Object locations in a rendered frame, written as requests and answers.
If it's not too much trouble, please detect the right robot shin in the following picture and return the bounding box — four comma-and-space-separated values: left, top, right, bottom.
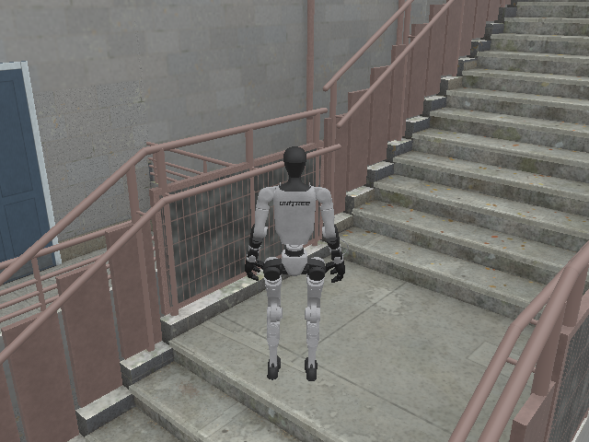
306, 308, 320, 368

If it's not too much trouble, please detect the left robot shin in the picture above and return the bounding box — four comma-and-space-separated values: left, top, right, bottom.
267, 307, 280, 367

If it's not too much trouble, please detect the robot left forearm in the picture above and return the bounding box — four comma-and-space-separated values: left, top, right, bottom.
247, 224, 263, 262

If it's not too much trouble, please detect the right robot upper arm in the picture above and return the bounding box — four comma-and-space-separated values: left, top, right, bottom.
314, 187, 336, 238

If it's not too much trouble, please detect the robot right hand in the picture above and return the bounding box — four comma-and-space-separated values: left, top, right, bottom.
326, 261, 345, 283

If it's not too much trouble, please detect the robot shin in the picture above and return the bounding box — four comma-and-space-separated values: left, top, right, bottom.
267, 307, 280, 367
306, 308, 320, 368

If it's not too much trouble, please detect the robot right forearm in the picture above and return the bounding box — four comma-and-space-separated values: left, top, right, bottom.
327, 225, 343, 264

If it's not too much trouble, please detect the left robot upper arm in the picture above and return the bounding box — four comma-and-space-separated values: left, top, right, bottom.
253, 186, 276, 238

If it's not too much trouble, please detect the robot left hand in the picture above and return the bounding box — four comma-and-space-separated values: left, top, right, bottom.
245, 260, 264, 281

